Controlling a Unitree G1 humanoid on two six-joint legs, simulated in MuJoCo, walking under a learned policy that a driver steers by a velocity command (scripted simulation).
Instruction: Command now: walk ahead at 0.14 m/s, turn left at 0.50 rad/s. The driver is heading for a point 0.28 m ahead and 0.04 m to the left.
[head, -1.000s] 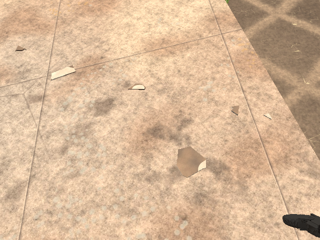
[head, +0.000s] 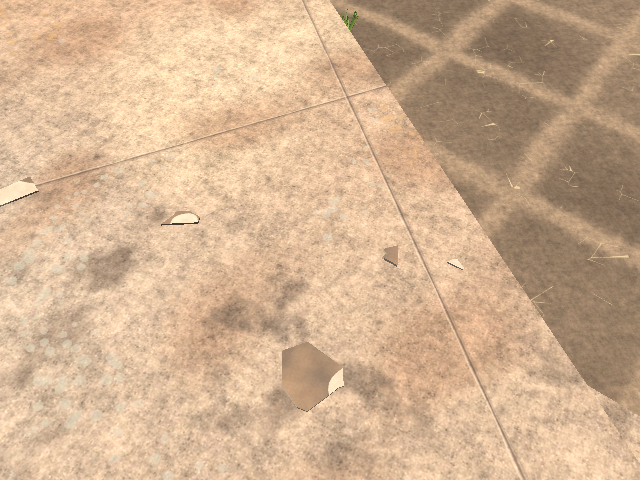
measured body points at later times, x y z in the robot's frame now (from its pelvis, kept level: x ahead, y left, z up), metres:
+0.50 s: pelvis +0.14 -0.01 +0.00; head +0.18 -0.01 +0.45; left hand +0.29 +0.28 -0.08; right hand +0.26 -0.29 -0.12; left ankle +0.00 +0.09 -0.70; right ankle +0.25 -0.11 -0.73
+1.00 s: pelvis +0.22 +0.01 +0.01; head +0.23 +0.02 +0.46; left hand +0.27 +0.30 -0.12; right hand +0.38 -0.22 -0.11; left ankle +0.16 +0.13 -0.73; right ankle +0.25 -0.11 -0.73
